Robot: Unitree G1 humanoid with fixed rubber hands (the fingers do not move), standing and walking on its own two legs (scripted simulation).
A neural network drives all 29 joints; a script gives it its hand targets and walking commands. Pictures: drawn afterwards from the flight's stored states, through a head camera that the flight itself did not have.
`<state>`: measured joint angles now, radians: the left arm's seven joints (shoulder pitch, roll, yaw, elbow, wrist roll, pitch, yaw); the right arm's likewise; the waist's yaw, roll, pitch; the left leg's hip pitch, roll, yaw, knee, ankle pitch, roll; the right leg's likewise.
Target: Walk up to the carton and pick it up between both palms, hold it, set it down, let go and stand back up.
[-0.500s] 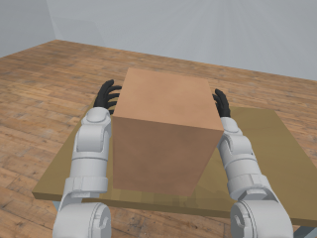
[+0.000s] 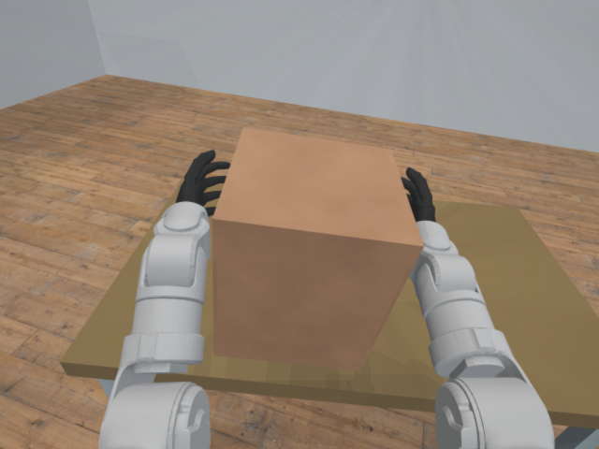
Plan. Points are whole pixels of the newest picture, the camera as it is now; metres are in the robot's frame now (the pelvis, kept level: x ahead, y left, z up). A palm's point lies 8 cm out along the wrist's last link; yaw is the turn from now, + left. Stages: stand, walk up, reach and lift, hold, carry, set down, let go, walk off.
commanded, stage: hold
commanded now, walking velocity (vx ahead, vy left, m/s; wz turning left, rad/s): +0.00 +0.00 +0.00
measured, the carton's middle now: (303, 251) +0.36 +0.01 +0.14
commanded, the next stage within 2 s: none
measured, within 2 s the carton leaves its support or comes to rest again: neither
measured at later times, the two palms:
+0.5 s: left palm (193, 208) +0.35 +0.16 +0.21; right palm (417, 225) +0.36 -0.14 +0.19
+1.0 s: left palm (193, 208) +0.35 +0.16 +0.21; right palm (417, 225) +0.36 -0.14 +0.19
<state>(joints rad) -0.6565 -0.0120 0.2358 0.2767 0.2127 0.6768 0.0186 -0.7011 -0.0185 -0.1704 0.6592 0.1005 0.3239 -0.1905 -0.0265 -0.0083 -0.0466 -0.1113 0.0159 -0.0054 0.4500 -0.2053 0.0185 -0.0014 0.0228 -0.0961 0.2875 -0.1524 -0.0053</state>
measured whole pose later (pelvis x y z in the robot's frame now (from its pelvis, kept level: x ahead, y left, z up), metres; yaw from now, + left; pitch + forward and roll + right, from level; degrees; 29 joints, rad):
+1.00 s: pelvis +0.00 +0.00 +0.00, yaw +0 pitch -8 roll -2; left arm -0.66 -0.01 0.24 0.28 0.21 0.68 0.02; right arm -0.70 -0.02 -0.17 0.66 0.10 0.32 -0.19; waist -0.03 -0.01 -0.05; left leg -0.11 0.02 -0.01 0.45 -0.21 0.02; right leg 0.00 0.02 -0.10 0.29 -0.15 -0.01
